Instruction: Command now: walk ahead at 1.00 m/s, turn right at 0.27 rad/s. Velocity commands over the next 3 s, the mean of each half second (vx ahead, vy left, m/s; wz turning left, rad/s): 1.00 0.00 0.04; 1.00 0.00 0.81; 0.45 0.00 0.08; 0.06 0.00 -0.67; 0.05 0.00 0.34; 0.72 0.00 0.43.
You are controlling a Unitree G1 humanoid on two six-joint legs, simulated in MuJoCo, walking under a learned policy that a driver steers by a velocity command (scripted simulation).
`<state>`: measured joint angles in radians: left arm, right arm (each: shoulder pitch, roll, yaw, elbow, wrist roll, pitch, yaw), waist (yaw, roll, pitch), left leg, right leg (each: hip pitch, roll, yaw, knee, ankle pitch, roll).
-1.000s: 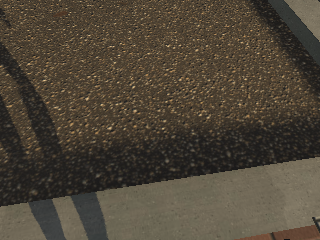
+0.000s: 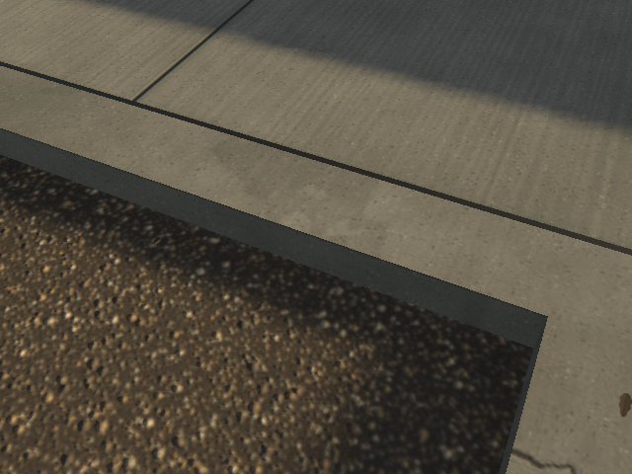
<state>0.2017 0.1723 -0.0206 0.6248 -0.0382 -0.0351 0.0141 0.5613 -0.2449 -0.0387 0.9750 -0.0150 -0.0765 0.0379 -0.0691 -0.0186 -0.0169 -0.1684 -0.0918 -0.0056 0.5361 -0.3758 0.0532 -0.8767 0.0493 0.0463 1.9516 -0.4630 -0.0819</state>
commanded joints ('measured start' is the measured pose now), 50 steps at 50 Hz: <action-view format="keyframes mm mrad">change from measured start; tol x32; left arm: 1 -87 -1 -17 -163 17 -27 -20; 9 -499 33 3 -261 -19 -76 -64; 14 329 264 106 -14 1 -41 -27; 36 213 84 51 38 43 -113 -16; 50 -540 -24 -26 -342 26 -130 16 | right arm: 1 -111 -27 35 -57 6 -16 -19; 11 172 -122 25 52 -3 26 -71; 30 -511 -44 1 -350 35 -10 17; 35 65 -273 -97 -231 63 54 1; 44 -249 -124 -46 -331 47 -17 -25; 50 386 -12 -22 -98 66 3 -78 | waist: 1 136 46 147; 13 309 273 -151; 15 238 -253 -448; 24 7 -24 166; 34 -231 -128 -159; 36 1 465 -256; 37 -90 279 -390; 50 -147 138 39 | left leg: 1 -148 300 -348 -259 100 125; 7 -107 229 -153 -465 619 70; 12 339 326 -103 29 1615 19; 13 116 301 -85 299 1499 21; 15 -548 21 -225 948 -93 17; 28 -362 186 50 291 618 -4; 33 -127 -3 178 204 364 103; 37 702 325 -856 -192 -235 420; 45 -114 110 -406 -273 434 279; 50 867 326 -743 39 618 275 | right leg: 1 -258 -110 112 -156 112 -21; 5 165 -121 -109 -859 658 39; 12 558 55 -160 -1398 368 -41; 15 1536 -474 766 -1492 132 -325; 22 672 -263 45 -1797 413 -86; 29 627 -184 -236 -1863 777 -8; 34 812 -261 -218 -1068 1654 50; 36 112 46 -38 -247 -129 112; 45 182 -87 -4 -646 91 132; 50 -1075 -82 152 157 -554 135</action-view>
